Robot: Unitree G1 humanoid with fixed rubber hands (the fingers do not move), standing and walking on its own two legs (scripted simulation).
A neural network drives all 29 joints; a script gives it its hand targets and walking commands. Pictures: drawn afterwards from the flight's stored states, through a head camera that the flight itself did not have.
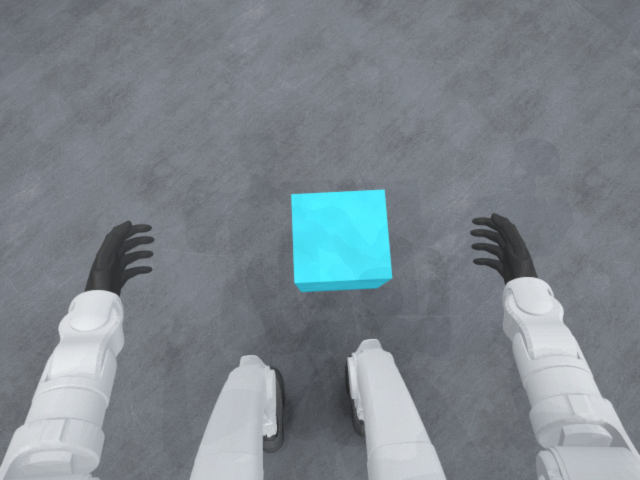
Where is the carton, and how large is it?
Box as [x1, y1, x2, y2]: [291, 190, 391, 291]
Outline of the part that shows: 384,190 291,194 294,282 301,291 375,288 391,278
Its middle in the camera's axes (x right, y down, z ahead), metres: +0.05 +0.01 +0.96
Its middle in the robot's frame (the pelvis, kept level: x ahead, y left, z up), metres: +0.47 -0.06 -0.56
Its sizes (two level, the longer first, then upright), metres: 0.210 0.200 0.250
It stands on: the floor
